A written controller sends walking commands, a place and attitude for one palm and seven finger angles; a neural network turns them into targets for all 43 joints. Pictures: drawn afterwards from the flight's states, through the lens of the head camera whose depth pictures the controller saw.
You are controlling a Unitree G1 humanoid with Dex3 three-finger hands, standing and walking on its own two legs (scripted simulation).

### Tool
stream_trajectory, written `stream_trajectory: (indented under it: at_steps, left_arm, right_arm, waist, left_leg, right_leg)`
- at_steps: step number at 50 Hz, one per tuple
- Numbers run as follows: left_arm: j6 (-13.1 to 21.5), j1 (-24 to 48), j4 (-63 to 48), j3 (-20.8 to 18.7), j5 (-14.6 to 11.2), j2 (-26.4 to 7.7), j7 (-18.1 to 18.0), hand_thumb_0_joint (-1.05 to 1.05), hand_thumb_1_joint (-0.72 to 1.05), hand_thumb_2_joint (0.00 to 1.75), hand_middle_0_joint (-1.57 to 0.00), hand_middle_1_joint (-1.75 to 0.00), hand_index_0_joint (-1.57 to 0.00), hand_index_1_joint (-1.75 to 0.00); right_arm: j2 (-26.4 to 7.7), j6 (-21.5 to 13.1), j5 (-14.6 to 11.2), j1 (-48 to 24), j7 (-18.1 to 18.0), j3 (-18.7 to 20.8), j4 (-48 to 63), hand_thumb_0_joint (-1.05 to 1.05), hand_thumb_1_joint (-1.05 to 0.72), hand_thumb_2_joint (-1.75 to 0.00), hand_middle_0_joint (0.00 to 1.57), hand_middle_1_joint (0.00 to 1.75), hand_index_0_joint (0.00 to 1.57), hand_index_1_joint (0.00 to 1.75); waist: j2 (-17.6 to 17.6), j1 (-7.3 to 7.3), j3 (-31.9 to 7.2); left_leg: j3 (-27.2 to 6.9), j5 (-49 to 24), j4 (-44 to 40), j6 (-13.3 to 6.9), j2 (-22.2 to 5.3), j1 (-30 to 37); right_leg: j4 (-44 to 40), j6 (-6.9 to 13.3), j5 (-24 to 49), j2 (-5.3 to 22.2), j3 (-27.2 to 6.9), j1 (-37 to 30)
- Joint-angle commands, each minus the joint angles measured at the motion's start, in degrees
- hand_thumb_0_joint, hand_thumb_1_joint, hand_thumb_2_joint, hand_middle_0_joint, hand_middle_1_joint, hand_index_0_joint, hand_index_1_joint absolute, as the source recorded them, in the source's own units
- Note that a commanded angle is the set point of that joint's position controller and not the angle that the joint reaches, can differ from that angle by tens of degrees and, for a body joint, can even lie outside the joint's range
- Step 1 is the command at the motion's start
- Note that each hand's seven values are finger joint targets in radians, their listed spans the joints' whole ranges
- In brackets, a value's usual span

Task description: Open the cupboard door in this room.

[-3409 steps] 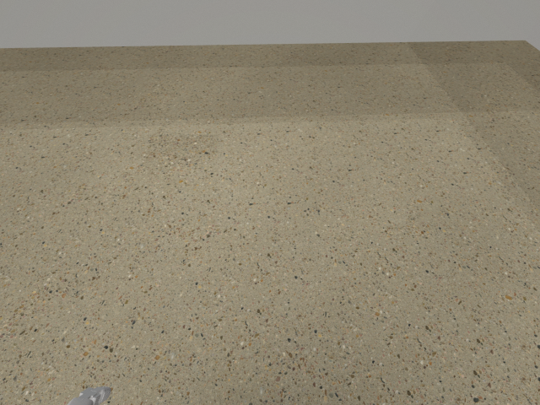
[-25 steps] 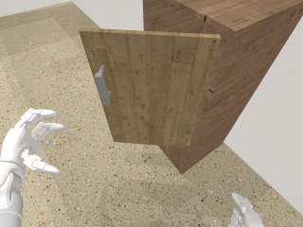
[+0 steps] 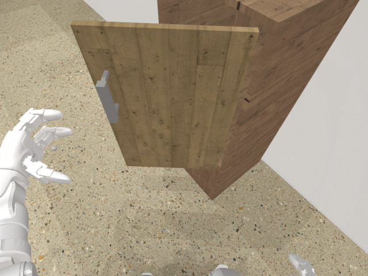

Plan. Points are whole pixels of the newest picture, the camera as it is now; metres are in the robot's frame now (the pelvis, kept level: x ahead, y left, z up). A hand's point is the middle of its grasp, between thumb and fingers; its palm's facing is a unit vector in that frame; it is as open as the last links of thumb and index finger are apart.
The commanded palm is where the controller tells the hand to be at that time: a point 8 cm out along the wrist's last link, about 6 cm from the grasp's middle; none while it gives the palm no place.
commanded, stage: move the hooked fingers beside the handle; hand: left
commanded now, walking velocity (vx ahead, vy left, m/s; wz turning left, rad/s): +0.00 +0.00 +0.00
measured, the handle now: (109, 97) +0.51 +0.20 +0.06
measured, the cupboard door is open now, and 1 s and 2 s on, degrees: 50 50 50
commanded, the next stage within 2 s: slide the fingers in behind the handle in 1.86 s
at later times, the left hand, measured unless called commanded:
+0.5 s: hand (65, 127) +0.41 +0.27 +0.07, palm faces -0.01 -1.00 +0.00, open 14.0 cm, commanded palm +0.38 +0.32 +0.07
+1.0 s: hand (75, 110) +0.46 +0.26 +0.07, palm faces -0.02 -1.00 -0.01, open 14.0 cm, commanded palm +0.45 +0.32 +0.07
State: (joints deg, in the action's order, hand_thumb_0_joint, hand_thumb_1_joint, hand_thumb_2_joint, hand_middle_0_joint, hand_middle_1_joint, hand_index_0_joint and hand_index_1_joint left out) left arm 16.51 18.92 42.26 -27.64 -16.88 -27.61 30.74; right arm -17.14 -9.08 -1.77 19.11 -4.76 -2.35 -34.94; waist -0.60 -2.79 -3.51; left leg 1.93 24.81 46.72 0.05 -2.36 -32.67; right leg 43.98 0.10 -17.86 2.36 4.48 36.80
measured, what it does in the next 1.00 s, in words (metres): stands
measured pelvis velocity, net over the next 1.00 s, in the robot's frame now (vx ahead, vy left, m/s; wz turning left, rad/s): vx -0.01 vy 0.01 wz -0.02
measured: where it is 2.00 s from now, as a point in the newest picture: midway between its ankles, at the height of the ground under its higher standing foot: outside the picture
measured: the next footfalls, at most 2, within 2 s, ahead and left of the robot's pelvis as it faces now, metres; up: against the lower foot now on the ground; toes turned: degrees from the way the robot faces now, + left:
none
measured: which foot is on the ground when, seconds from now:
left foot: down 0.00-1.00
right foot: down 0.00-1.00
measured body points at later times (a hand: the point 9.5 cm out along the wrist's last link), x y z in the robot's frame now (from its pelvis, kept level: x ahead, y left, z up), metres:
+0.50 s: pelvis +0.00 +0.01 -0.01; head +0.08 +0.02 +0.44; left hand +0.40 +0.32 +0.08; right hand +0.08 -0.26 -0.11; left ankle -0.02 +0.12 -0.70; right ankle +0.04 -0.12 -0.70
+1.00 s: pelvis -0.01 +0.01 -0.02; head +0.11 +0.03 +0.42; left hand +0.46 +0.32 +0.08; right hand +0.02 -0.27 -0.12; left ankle -0.02 +0.12 -0.70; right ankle +0.04 -0.12 -0.70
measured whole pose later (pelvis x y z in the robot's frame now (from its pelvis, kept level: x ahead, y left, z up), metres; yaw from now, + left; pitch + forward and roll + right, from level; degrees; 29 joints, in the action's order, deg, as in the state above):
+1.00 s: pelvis -0.01 +0.01 -0.02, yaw -1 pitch +17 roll -2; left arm 19.7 45.6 66.8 -28.6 -9.0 -37.3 28.9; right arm -17.1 0.7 -0.8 21.5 -3.6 -3.2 -35.1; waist 0.1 -7.9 -3.8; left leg 1.9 26.5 53.0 -0.6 -3.1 -43.9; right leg 47.8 -0.3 -17.9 1.8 4.1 47.2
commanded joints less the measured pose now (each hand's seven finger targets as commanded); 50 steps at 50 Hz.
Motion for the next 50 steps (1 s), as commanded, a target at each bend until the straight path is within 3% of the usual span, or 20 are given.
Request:
stream_trajectory:
  at_steps: [1,5,9,11,13,16,19,22,26,29,31,35,37,40,42,43,45,46,48,50]
  left_arm:
    - [4.7,19.9,-10.2,-3.3,-1.0,-17.5,0.2,0.00,-0.50,0.30,-0.30,-1.20,-0.30,-1.20]
    - [5.5,22.4,-7.8,-4.5,-0.4,-19.5,0.1,0.00,-0.50,0.30,-0.30,-1.20,-0.30,-1.20]
    - [5.7,24.0,-8.5,-2.6,0.0,-17.6,0.0,0.00,-0.50,0.30,-0.30,-1.20,-0.30,-1.20]
    - [5.1,23.3,-4.8,-3.3,0.0,-18.5,-0.4,0.00,-0.50,0.30,-0.30,-1.20,-0.30,-1.20]
    - [4.7,24.8,-3.0,-2.5,0.5,-17.5,-0.5,0.00,-0.50,0.30,-0.30,-1.20,-0.30,-1.20]
    - [5.2,29.7,-0.8,-3.6,1.6,-20.7,-1.0,0.00,-0.50,0.30,-0.30,-1.20,-0.30,-1.20]
    - [6.5,30.3,-2.3,-3.5,2.1,-20.6,-1.2,0.00,-0.50,0.30,-0.30,-1.20,-0.30,-1.20]
    - [6.6,33.3,-0.3,-2.6,2.0,-19.8,-1.1,0.00,-0.50,0.30,-0.30,-1.20,-0.30,-1.20]
    - [6.5,33.2,-0.7,-1.7,2.3,-19.2,-1.1,0.00,-0.50,0.30,-0.30,-1.20,-0.30,-1.20]
    - [5.6,33.5,1.5,-1.0,2.5,-17.8,-1.9,0.00,-0.50,0.30,-0.30,-1.20,-0.30,-1.20]
    - [5.7,35.6,3.1,-3.2,3.0,-21.0,-2.6,0.00,-0.50,0.30,-0.30,-1.20,-0.30,-1.20]
    - [7.0,40.6,4.3,-1.5,4.7,-20.7,-3.5,0.00,-0.50,0.30,-0.30,-1.20,-0.30,-1.20]
    - [7.7,42.3,6.5,-4.0,5.0,-24.3,-3.4,0.00,-0.50,0.30,-0.30,-1.20,-0.30,-1.20]
    - [8.0,45.3,8.1,-2.6,5.7,-24.0,-2.9,0.00,-0.50,0.30,-0.30,-1.20,-0.30,-1.20]
    - [7.9,45.3,9.8,-3.2,5.7,-25.1,-2.3,0.00,-0.50,0.30,-0.30,-1.20,-0.30,-1.20]
    - [7.4,45.2,12.0,-4.0,6.0,-26.6,-2.3,0.00,-0.50,0.30,-0.30,-1.20,-0.30,-1.20]
    - [6.7,47.2,13.8,-2.4,6.5,-25.7,-2.2,0.00,-0.50,0.30,-0.30,-1.20,-0.30,-1.20]
    - [6.9,48.4,13.9,-3.3,6.2,-27.0,-2.0,0.00,-0.50,0.30,-0.30,-1.20,-0.30,-1.20]
    - [7.1,49.7,13.0,-3.0,6.8,-27.5,-1.7,0.00,-0.50,0.30,-0.30,-1.20,-0.30,-1.20]
    - [6.9,50.6,14.4,-3.7,7.2,-28.9,-1.9,0.00,-0.50,0.30,-0.30,-1.20,-0.30,-1.20]
  right_arm:
    - [-8.8,-1.6,-0.2,1.6,-0.8,3.9,6.5,0.00,-0.90,-0.90,0.20,0.30,0.20,0.30]
    - [-8.9,-0.9,-0.1,2.2,-0.8,3.9,5.8,0.00,-0.90,-0.90,0.20,0.30,0.20,0.30]
    - [-8.7,-0.2,0.1,2.9,-0.6,4.0,5.9,0.00,-0.90,-0.90,0.20,0.30,0.20,0.30]
    - [-9.1,0.5,0.1,3.5,-0.5,3.9,5.7,0.00,-0.90,-0.90,0.20,0.30,0.20,0.30]
    - [-9.1,1.1,0.0,3.4,-0.2,3.9,5.9,0.00,-0.90,-0.90,0.20,0.30,0.20,0.30]
    - [-9.5,2.1,0.1,4.0,-0.3,3.8,5.6,0.00,-0.90,-0.90,0.20,0.30,0.20,0.30]
    - [-9.0,2.6,0.3,4.6,0.0,3.9,6.1,0.00,-0.90,-0.90,0.20,0.30,0.20,0.30]
    - [-9.1,3.4,0.4,5.0,0.2,3.8,5.5,0.00,-0.90,-0.90,0.20,0.30,0.20,0.30]
    - [-9.1,4.2,0.4,5.7,0.4,4.1,5.9,0.00,-0.90,-0.90,0.20,0.30,0.20,0.30]
    - [-9.1,5.0,0.4,5.9,0.7,4.1,5.4,0.00,-0.90,-0.90,0.20,0.30,0.20,0.30]
    - [-9.6,5.6,0.5,6.4,0.6,4.1,5.1,0.00,-0.90,-0.90,0.20,0.30,0.20,0.30]
    - [-9.2,6.2,0.7,6.9,0.6,3.9,4.8,0.00,-0.90,-0.90,0.20,0.30,0.20,0.30]
    - [-9.6,6.8,0.9,7.7,0.5,3.8,4.2,0.00,-0.90,-0.90,0.20,0.30,0.20,0.30]
    - [-9.5,7.2,0.9,7.8,0.3,3.5,4.0,0.00,-0.90,-0.90,0.20,0.30,0.20,0.30]
    - [-9.8,7.7,0.9,8.5,0.4,3.6,3.8,0.00,-0.90,-0.90,0.20,0.30,0.20,0.30]
    - [-10.0,8.0,0.9,8.6,0.4,3.4,3.8,0.00,-0.90,-0.90,0.20,0.30,0.20,0.30]
    - [-10.2,8.3,0.8,9.1,0.4,3.2,3.7,0.00,-0.90,-0.90,0.20,0.30,0.20,0.30]
    - [-10.4,8.4,0.9,9.4,0.3,3.3,3.8,0.00,-0.90,-0.90,0.20,0.30,0.20,0.30]
    - [-10.5,8.8,1.1,10.0,0.4,3.3,3.8,0.00,-0.90,-0.90,0.20,0.30,0.20,0.30]
    - [-10.6,9.2,1.2,10.7,0.4,3.2,3.6,0.00,-0.90,-0.90,0.20,0.30,0.20,0.30]
  waist:
    - [-3.3,-0.28,-17.6]
    - [-5.3,-0.02,-18.6]
    - [-6.6,-0.11,-21.2]
    - [-2.4,-0.39,-19.3]
    - [-3.5,-0.56,-18.3]
    - [-3.5,-1.04,-17.7]
    - [-5.7,-0.65,-22.2]
    - [-5.1,-1.56,-21.4]
    - [-6.7,-1.13,-23.6]
    - [-4.3,-1.71,-21.7]
    - [-3.7,-1.84,-20.9]
    - [-5.5,-2.80,-21.5]
    - [-4.1,-2.70,-23.1]
    - [-6.5,-3.57,-23.1]
    - [-5.7,-3.63,-24.5]
    - [-5.1,-3.63,-22.8]
    - [-4.6,-4.74,-21.3]
    - [-3.7,-4.97,-21.4]
    - [-6.6,-4.90,-24.9]
    - [-6.2,-5.24,-24.5]
  left_leg:
    - [-1.4,-16.6,-6.1,-1.1,2.4,2.2]
    - [-1.8,-16.9,-6.1,-1.0,2.5,2.2]
    - [-2.1,-20.9,-5.7,-0.8,2.1,5.3]
    - [-2.4,-20.4,-5.7,-0.9,1.9,3.3]
    - [-2.0,-18.6,-5.8,-0.9,2.1,2.3]
    - [-2.1,-17.2,-5.4,-1.0,2.0,1.4]
    - [-2.2,-21.6,-4.6,-0.8,1.9,3.9]
    - [-2.3,-22.2,-4.0,-0.8,1.7,3.8]
    - [-2.8,-26.2,-3.6,-0.5,1.4,5.5]
    - [-2.8,-24.4,-3.8,-0.4,1.2,4.3]
    - [-2.6,-22.3,-3.5,-0.7,1.3,2.3]
    - [-2.3,-19.3,-3.3,-0.8,1.6,1.6]
    - [-2.5,-19.6,-2.7,-1.0,1.6,0.7]
    - [-2.3,-17.6,-2.4,-1.1,1.7,-0.1]
    - [-2.3,-19.0,-1.7,-1.2,1.6,0.0]
    - [-2.4,-17.5,-1.8,-1.2,1.6,-1.9]
    - [-2.4,-15.2,-1.7,-1.4,1.6,-3.4]
    - [-2.7,-16.2,-1.4,-1.5,1.4,-3.3]
    - [-2.5,-17.2,-0.8,-1.4,1.5,-2.1]
    - [-2.6,-17.1,-0.5,-1.4,1.4,-3.2]
  right_leg:
    - [-3.7,1.1,13.3,-2.2,-3.3,-14.4]
    - [-3.3,1.2,13.2,-2.2,-3.2,-14.0]
    - [-2.7,1.3,15.4,-2.5,-2.6,-13.1]
    - [-2.7,1.3,15.4,-2.7,-2.3,-13.0]
    - [-2.8,1.1,14.4,-2.6,-2.4,-12.0]
    - [-2.3,1.4,13.0,-2.6,-2.5,-11.0]
    - [-1.4,1.4,15.7,-2.8,-2.5,-11.6]
    - [-1.2,1.3,16.1,-3.0,-2.4,-10.2]
    - [-0.5,1.5,17.0,-3.0,-2.1,-9.7]
    - [-1.0,1.1,15.6,-3.1,-1.7,-8.2]
    - [-0.7,1.4,15.3,-3.1,-1.9,-8.6]
    - [-0.8,1.2,13.5,-3.0,-2.4,-7.7]
    - [-0.2,1.3,14.4,-3.2,-2.7,-9.1]
    - [-0.2,1.1,13.1,-3.0,-3.0,-7.9]
    - [0.2,1.2,14.3,-3.3,-3.0,-8.3]
    - [0.0,1.2,13.3,-3.2,-3.1,-7.8]
    - [-0.2,1.1,11.4,-3.2,-3.0,-6.2]
    - [0.2,1.2,12.2,-3.4,-2.9,-6.4]
    - [0.6,1.1,12.8,-3.4,-3.3,-6.3]
    - [0.7,1.0,12.7,-3.5,-3.2,-5.9]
